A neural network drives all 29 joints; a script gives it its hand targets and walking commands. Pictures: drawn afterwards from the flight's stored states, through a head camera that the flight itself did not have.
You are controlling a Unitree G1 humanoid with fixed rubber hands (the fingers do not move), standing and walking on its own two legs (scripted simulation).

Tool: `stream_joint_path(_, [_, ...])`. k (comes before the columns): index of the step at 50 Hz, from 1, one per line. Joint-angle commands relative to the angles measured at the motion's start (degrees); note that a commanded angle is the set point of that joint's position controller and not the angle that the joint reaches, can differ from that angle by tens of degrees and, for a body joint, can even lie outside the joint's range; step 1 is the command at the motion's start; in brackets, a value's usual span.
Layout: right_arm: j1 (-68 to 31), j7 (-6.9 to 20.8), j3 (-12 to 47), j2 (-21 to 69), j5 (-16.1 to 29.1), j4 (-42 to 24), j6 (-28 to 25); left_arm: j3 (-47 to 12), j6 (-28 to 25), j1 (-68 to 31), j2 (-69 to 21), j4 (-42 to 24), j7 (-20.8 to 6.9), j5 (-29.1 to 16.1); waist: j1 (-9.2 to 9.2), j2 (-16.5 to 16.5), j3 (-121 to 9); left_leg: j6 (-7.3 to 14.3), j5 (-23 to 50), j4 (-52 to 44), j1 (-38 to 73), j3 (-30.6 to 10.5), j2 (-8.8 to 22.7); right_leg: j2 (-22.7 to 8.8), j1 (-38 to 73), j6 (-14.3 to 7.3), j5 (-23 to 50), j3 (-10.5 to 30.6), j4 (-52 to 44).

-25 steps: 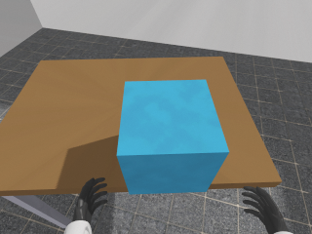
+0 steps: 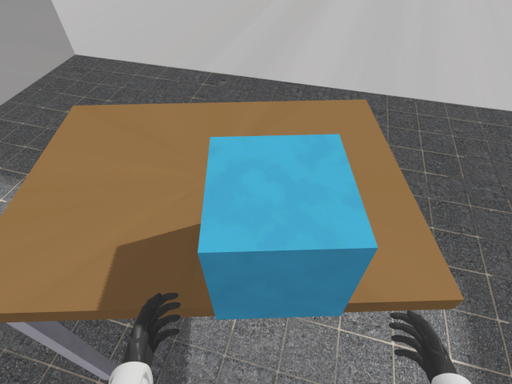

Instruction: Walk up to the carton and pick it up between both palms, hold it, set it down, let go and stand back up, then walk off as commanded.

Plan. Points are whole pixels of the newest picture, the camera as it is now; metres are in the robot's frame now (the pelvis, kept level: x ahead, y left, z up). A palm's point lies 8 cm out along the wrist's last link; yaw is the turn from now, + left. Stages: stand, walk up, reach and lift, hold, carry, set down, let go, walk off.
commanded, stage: set down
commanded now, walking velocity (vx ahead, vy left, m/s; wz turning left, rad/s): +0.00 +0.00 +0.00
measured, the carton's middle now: (276, 228) +0.37 +0.00 +0.03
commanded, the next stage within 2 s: let go in 0.30 s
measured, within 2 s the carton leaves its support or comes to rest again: neither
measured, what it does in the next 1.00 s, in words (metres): stands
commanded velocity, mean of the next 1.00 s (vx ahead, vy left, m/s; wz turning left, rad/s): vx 0.00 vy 0.00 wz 0.00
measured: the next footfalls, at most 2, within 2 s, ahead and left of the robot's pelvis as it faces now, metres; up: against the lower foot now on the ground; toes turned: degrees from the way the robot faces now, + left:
none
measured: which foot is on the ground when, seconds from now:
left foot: down 0.00-1.00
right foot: down 0.00-1.00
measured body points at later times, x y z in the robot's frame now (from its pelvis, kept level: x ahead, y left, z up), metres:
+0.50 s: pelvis -0.01 +0.00 +0.00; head -0.01 +0.00 +0.45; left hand +0.19 +0.20 -0.02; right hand +0.18 -0.24 -0.07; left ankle -0.02 +0.13 -0.75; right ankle +0.02 -0.12 -0.75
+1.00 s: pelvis -0.01 +0.00 -0.01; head -0.02 +0.00 +0.44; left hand +0.19 +0.21 -0.03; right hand +0.13 -0.25 -0.09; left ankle -0.02 +0.13 -0.75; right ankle +0.02 -0.12 -0.75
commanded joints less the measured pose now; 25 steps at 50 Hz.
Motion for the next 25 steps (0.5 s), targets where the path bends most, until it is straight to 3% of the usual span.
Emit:
stream_joint_path(1, [-5.1,-0.1,-0.6,-1.8,-3.6,0.3,-3.5,1.1,6.8,-6.1,9.5,15.8,-0.2,5.4,-0.23,-1.2,7.6,-0.3,-2.3,-5.5,-1.2,4.4,-2.3,0.6,12.5,-2.3,-7.1,-1.3,-2.3])
stream_joint_path(2, [-4.8,-0.4,-0.6,-1.5,-4.1,2.6,-3.1,1.2,7.2,-6.3,9.4,18.9,-0.7,5.4,-0.39,-2.1,8.7,-0.2,-3.0,-5.9,-1.8,4.6,-2.3,0.5,13.0,-2.2,-7.7,-1.3,-2.3])
stream_joint_path(3, [-5.1,-0.4,-0.6,-1.6,-4.0,0.7,-3.5,1.2,6.8,-6.3,9.9,16.7,-0.5,5.2,0.02,-1.8,7.6,-0.2,-1.7,-5.5,-1.1,4.9,-2.4,0.5,12.9,-2.2,-7.4,-1.2,-2.4])
stream_joint_path(10, [-6.1,-1.1,-0.8,-1.0,-5.4,2.8,-3.0,1.4,7.7,-7.2,9.9,20.7,-1.6,5.2,-0.20,-3.4,9.7,0.0,-3.3,-6.0,-1.5,5.5,-2.6,0.5,12.9,-1.7,-9.2,-1.4,-2.5])
stream_joint_path(11, [-6.9,-1.2,-1.1,-1.6,-5.7,4.1,-2.7,1.1,8.1,-8.2,9.6,21.6,-1.7,5.4,-0.39,-2.3,10.8,-0.2,-3.9,-6.4,-1.7,5.5,-2.5,0.5,12.4,-1.7,-9.9,-1.5,-2.3])
stream_joint_path(13, [-6.5,-1.4,-0.9,-0.7,-5.8,2.6,-2.7,1.5,8.0,-7.8,10.1,21.2,-1.8,5.1,0.09,-3.5,10.1,0.0,-4.2,-6.4,-1.8,5.9,-2.6,0.3,12.7,-1.6,-11.0,-1.2,-2.5])
stream_joint_path(25, [-6.2,-0.9,-0.9,-1.9,-5.8,3.0,-2.0,1.7,8.8,-7.6,9.8,22.2,-1.7,6.0,-0.04,-2.4,10.7,0.4,-5.9,-7.8,-4.8,5.7,-1.9,1.3,15.8,-1.5,-10.9,-2.1,-1.0])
